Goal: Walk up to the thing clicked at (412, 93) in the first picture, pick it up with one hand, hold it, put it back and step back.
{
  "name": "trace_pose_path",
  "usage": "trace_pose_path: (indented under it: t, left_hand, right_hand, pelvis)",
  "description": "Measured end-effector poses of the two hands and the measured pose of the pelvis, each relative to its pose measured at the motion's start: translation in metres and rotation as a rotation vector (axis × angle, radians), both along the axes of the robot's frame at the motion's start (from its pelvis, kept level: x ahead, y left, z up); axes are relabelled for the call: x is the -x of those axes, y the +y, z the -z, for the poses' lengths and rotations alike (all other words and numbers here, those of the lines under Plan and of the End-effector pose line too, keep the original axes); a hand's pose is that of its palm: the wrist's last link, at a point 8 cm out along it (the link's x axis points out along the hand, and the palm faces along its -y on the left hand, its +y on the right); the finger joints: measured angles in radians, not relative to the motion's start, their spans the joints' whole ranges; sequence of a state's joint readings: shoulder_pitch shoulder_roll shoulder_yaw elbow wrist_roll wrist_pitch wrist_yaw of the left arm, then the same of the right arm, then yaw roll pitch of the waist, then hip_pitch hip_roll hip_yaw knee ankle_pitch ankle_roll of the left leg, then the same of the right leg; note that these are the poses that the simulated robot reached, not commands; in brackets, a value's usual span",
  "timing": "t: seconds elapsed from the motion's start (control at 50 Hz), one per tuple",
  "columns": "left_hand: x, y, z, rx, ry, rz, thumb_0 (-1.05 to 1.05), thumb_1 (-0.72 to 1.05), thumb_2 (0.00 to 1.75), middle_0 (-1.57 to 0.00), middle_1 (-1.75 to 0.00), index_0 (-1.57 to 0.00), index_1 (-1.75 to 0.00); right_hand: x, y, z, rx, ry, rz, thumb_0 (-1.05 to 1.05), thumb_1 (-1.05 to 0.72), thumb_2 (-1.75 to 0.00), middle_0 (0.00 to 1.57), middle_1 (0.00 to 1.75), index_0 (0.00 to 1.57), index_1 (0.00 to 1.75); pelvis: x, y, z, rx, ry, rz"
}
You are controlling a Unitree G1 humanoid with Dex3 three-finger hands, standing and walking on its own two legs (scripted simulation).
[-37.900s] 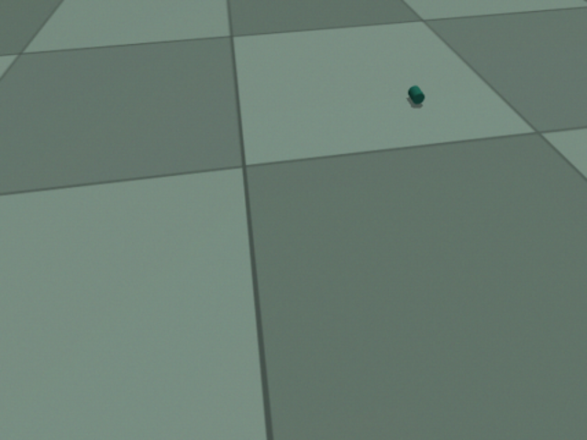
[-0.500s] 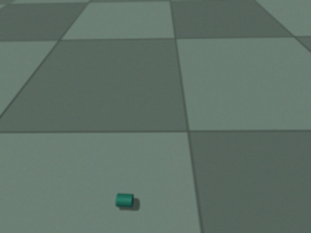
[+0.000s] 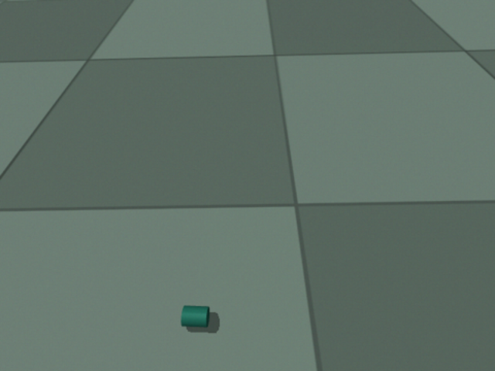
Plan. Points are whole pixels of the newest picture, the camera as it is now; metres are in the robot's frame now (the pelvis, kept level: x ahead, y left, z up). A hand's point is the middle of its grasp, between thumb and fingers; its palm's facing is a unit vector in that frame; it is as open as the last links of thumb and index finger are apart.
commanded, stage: stand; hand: left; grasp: from above
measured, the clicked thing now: (195, 316) +0.44 +0.25 -0.74
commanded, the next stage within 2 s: step back in 1.12 s
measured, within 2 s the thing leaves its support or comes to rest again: neither
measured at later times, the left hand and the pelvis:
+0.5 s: hand out of the picture +0.07 +0.24 -0.16, palm faces +0.01 -0.94 -0.34, open 7.4 cm; pelvis +0.00 -0.01 +0.00, yaw +0 degrees
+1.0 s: hand out of the picture +0.08 +0.24 -0.16, palm faces +0.00 -0.94 -0.34, open 7.4 cm; pelvis +0.01 -0.01 +0.00, yaw +0 degrees
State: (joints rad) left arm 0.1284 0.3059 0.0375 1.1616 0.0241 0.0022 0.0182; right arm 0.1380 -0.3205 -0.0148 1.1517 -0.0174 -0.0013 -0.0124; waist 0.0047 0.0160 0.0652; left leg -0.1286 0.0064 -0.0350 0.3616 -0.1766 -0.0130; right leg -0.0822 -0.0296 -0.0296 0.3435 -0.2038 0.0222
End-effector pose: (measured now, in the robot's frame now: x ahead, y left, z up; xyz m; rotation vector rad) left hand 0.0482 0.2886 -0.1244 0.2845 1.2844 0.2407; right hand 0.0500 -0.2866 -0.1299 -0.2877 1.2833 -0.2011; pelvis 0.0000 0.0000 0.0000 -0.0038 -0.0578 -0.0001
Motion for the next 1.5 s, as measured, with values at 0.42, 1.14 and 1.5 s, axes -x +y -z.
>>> trace_pose_path:
  t: [0.42, 1.14, 1.5]
  left_hand:
    - [-0.022, -0.005, -0.005, 0.003, -0.054, 0.021, 0.01, 0.91, 0.90, -0.20, -0.30, -0.21, -0.30]
    - [-0.033, -0.008, -0.006, -0.001, -0.049, 0.033, 0.01, 0.91, 0.90, -0.20, -0.30, -0.21, -0.30]
    - [-0.047, 0.052, 0.015, -0.054, -0.136, 0.099, 0.01, 0.91, 0.90, -0.20, -0.30, -0.21, -0.30]
  right_hand:
    - [-0.020, -0.007, -0.005, 0.005, -0.057, -0.010, 0.01, -0.90, -0.90, 0.21, 0.30, 0.20, 0.30]
    - [-0.023, -0.019, -0.006, 0.008, -0.034, -0.006, 0.01, -0.90, -0.90, 0.21, 0.30, 0.20, 0.30]
    - [0.038, -0.002, -0.010, 0.109, 0.013, -0.004, 0.00, -0.90, -0.90, 0.21, 0.30, 0.20, 0.30]
  pelvis:
    - [-0.002, -0.004, -0.001, -0.002, 0.001, 0.004]
    - [-0.010, -0.012, -0.001, -0.001, 0.018, 0.009]
    - [0.048, 0.029, 0.020, 0.012, 0.027, 0.014]
